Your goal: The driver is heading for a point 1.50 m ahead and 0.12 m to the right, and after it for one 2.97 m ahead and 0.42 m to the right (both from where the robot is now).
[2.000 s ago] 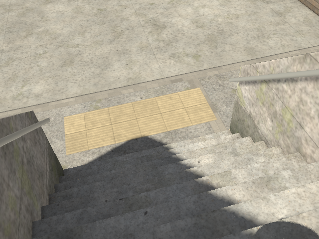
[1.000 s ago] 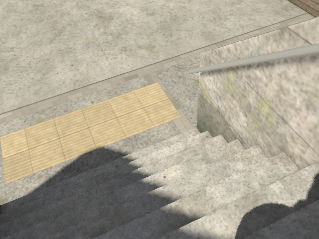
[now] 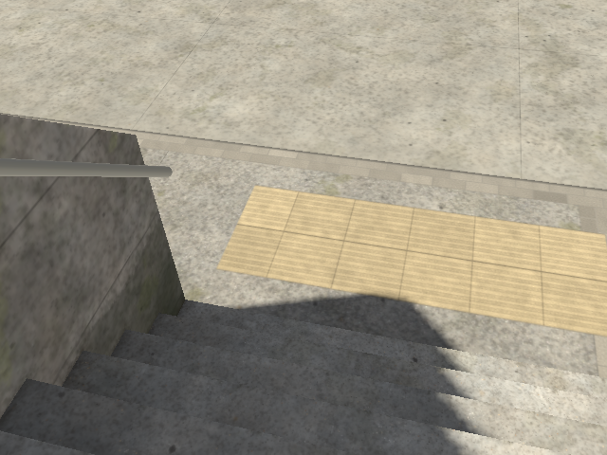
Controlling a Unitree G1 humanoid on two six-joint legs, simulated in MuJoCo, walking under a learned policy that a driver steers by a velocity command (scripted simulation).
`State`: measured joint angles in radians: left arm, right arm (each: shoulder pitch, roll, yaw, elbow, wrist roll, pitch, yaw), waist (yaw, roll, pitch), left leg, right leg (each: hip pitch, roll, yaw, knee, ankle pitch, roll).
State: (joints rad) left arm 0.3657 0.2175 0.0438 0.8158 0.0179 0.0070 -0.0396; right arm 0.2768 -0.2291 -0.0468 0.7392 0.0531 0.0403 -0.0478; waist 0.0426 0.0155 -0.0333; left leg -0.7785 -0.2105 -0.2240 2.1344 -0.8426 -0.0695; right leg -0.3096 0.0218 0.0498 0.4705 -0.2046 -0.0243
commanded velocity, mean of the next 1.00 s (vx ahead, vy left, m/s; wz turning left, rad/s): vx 0.01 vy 0.00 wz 0.12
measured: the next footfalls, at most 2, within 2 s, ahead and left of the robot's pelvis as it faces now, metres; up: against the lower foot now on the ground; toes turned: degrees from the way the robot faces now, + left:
left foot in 0.42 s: -0.05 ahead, +0.12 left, +0.21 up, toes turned +4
right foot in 0.90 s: +0.08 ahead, -0.15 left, +0.00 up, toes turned +5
